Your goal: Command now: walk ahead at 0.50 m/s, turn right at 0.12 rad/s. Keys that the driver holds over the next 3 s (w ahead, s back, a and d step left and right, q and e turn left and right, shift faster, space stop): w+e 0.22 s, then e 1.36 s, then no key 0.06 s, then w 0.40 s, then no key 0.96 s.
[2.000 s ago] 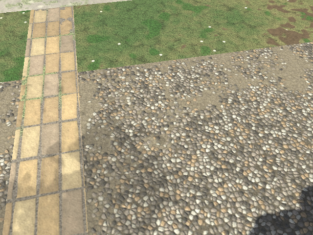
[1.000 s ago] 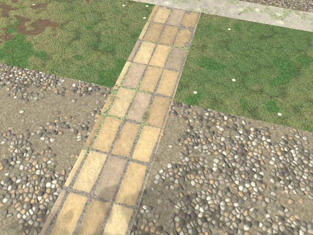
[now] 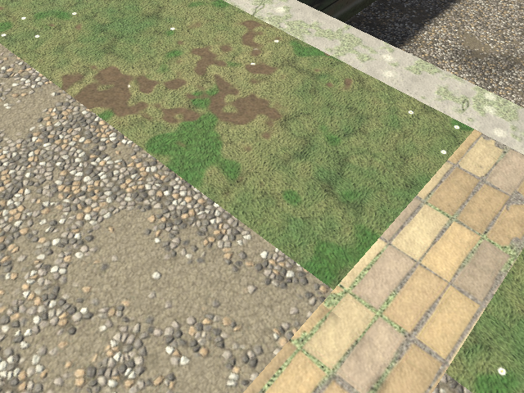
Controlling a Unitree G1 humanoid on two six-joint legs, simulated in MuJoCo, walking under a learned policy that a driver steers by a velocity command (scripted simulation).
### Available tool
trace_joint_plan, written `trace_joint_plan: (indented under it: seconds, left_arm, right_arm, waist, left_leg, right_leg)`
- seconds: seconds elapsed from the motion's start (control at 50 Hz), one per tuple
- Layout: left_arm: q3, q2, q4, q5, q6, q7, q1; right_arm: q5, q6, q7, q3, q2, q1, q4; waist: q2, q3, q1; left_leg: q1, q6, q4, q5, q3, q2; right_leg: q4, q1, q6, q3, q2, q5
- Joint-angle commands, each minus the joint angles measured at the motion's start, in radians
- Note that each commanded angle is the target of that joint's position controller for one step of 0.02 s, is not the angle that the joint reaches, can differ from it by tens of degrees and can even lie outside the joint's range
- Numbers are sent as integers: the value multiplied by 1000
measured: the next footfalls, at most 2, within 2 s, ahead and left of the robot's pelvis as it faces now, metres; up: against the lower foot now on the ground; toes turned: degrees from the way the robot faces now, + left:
right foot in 0.40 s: +0.36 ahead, -0.16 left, +0.00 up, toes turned -13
left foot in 0.88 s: +0.46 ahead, +0.04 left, +0.00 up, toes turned -35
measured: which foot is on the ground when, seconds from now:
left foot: down 0.00-0.38, up 0.40-0.86, down 0.88-1.00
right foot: up 0.00-0.38, down 0.40-0.88, up 0.90-1.00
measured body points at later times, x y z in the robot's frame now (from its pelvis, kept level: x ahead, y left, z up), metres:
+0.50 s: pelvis +0.24 -0.06 -0.01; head +0.29 -0.08 +0.43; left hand +0.47 +0.16 -0.11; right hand +0.27 -0.36 -0.13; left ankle +0.14 +0.11 -0.63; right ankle +0.32 -0.15 -0.74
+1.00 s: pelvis +0.34 -0.03 +0.00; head +0.38 -0.03 +0.45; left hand +0.64 +0.12 -0.10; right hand +0.31 -0.35 -0.08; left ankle +0.43 +0.06 -0.74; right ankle +0.27 -0.13 -0.67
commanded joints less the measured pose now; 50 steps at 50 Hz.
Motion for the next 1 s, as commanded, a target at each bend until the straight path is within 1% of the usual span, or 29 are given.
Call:
trace_joint_plan:
  seconds: [0.02,0.06,0.12,0.22,0.26,0.32,0.34,0.36,0.38,0.4,0.42,0.44,0.46,0.48,0.5,0.52,0.56,0.62,0.7,0.76,0.82,0.86,0.88,0.9,0.92,0.94,0.96,0.98,1.0]
  left_arm:
    - [21,67,-52,1,16,3,30]
    - [23,55,-59,0,32,9,10]
    - [25,46,-81,6,32,9,-55]
    - [8,8,-132,14,25,-20,-202]
    - [2,-1,-166,22,22,-34,-253]
    - [14,26,-208,28,20,-58,-243]
    - [25,48,-206,27,21,-62,-193]
    - [42,81,-187,25,21,-62,-94]
    - [68,131,-159,26,20,-51,34]
    - [92,222,-154,30,26,-23,106]
    - [90,301,-191,51,27,-14,46]
    - [82,240,-220,46,32,-18,75]
    - [70,190,-233,35,35,-19,10]
    - [60,147,-234,13,41,-15,-44]
    - [51,120,-244,9,50,-8,-86]
    - [49,116,-255,22,56,-3,-108]
    - [55,133,-267,38,59,1,-129]
    - [64,157,-268,32,67,20,-115]
    - [64,160,-287,20,99,45,-129]
    - [65,159,-296,24,112,49,-126]
    - [65,153,-302,22,119,45,-115]
    - [60,140,-312,9,126,46,-138]
    - [51,106,-317,10,128,47,-114]
    - [40,58,-327,14,124,42,-48]
    - [60,134,-341,22,110,37,-77]
    - [81,191,-321,23,107,34,-62]
    - [86,187,-296,15,117,36,-51]
    - [84,165,-281,14,131,41,-43]
    - [77,138,-281,12,141,40,-44]
  right_arm:
    - [-8,-35,-1,-34,-102,20,-28]
    - [-18,-51,-7,-40,-115,29,-5]
    - [-22,-54,-23,-43,-121,61,30]
    - [-11,-47,-40,-48,-151,95,67]
    - [-7,-31,-47,-50,-159,103,82]
    - [8,2,-65,-59,-194,96,85]
    - [14,12,-73,-63,-208,82,79]
    - [17,22,-79,-66,-217,65,72]
    - [22,25,-82,-61,-209,47,64]
    - [-6,14,-77,-42,-160,91,44]
    - [-43,-6,-55,-5,-45,240,21]
    - [-14,-23,-38,-19,-145,191,37]
    - [18,-22,-37,-26,-169,87,4]
    - [9,-14,-49,-24,-158,38,-3]
    - [-5,1,-63,-29,-162,20,-1]
    - [-7,19,-67,-35,-168,37,-5]
    - [-13,38,-73,-31,-139,70,-3]
    - [-19,45,-85,-24,-120,50,-7]
    - [-10,55,-82,-24,-120,-28,-28]
    - [-5,44,-73,-25,-121,-68,-43]
    - [1,23,-60,-30,-131,-64,-47]
    - [4,11,-51,-40,-137,-3,-29]
    - [-7,10,-52,-54,-185,22,-27]
    - [-31,24,-60,-73,-279,-29,-45]
    - [-55,29,-56,-72,-245,2,-42]
    - [-44,29,-59,-59,-198,-23,-59]
    - [-30,33,-62,-51,-161,-57,-67]
    - [-17,37,-65,-45,-143,-78,-74]
    - [-10,42,-68,-41,-138,-83,-75]
  waist:
    - [134,-66,-1]
    - [110,-31,5]
    - [89,-2,-12]
    - [72,49,-70]
    - [65,77,-83]
    - [111,21,-61]
    - [133,-19,-34]
    - [137,-71,17]
    - [106,-136,88]
    - [-45,-230,99]
    - [-240,-378,-35]
    - [-90,-544,61]
    - [-42,-414,60]
    - [36,-272,32]
    - [42,-192,5]
    - [14,-164,-29]
    - [-27,-153,-57]
    - [-40,-190,-49]
    - [-77,-180,-24]
    - [-116,-149,-4]
    - [-140,-152,1]
    - [-136,-149,-44]
    - [-72,-164,-37]
    - [215,-146,39]
    - [328,-140,-3]
    - [231,-134,-1]
    - [170,-116,7]
    - [148,-102,9]
    - [151,-89,3]
  left_leg:
    - [176,175,-311,115,-251,262]
    - [152,174,-347,176,-171,262]
    - [201,152,-356,240,-78,256]
    - [265,112,-370,252,44,257]
    - [311,97,-310,403,88,263]
    - [387,65,-159,720,116,279]
    - [403,50,-78,846,120,275]
    - [397,30,53,912,125,260]
    - [334,-9,252,835,143,214]
    - [101,-72,562,395,144,142]
    - [-273,-141,934,-540,17,-55]
    - [-290,-124,1015,-514,-180,-29]
    - [-346,-103,973,-422,-175,14]
    - [-372,-101,887,-343,-149,52]
    - [-341,-106,822,-295,-143,74]
    - [-271,-105,779,-265,-148,83]
    - [-206,-118,698,-237,-129,67]
    - [-211,-144,569,-175,-134,46]
    - [-208,-154,422,-80,-157,28]
    - [-175,-146,307,-87,-166,10]
    - [-109,-125,171,-126,-165,-11]
    - [30,-95,-61,4,-144,-4]
    - [150,-54,-117,84,-218,114]
    - [240,73,-130,326,-438,333]
    - [218,210,-158,442,-590,445]
    - [211,215,-136,444,-521,429]
    - [202,167,-115,418,-410,357]
    - [206,131,-104,387,-335,308]
    - [200,127,-106,401,-289,290]
  right_leg:
    - [4,-178,7,66,-71,116]
    - [-36,-210,22,94,-59,187]
    - [-171,-284,31,128,-33,335]
    - [-424,-265,12,43,-12,500]
    - [-503,-265,-2,2,2,474]
    - [-543,-189,-32,-70,55,345]
    - [-545,-126,-49,-96,89,294]
    - [-572,-17,-70,-110,126,275]
    - [-670,167,-103,-99,156,385]
    - [-650,446,-168,108,5,780]
    - [-602,770,-398,581,-273,1182]
    - [-675,783,-429,632,-285,1047]
    - [-705,678,-378,500,-232,907]
    - [-740,523,-323,409,-173,781]
    - [-776,380,-295,365,-138,705]
    - [-810,266,-284,343,-114,660]
    - [-830,159,-278,306,-81,687]
    - [-809,160,-262,297,-62,690]
    - [-819,147,-208,354,-26,311]
    - [-813,149,-197,412,-19,195]
    - [-757,203,-190,477,-26,311]
    - [-696,190,-150,484,12,353]
    - [-611,115,-103,441,63,212]
    - [-412,-64,-34,244,218,-131]
    - [-179,-180,17,150,234,-292]
    - [-32,-193,44,158,182,-235]
    - [23,-196,64,143,168,-174]
    - [67,-208,83,130,157,-125]
    - [99,-216,97,115,150,-89]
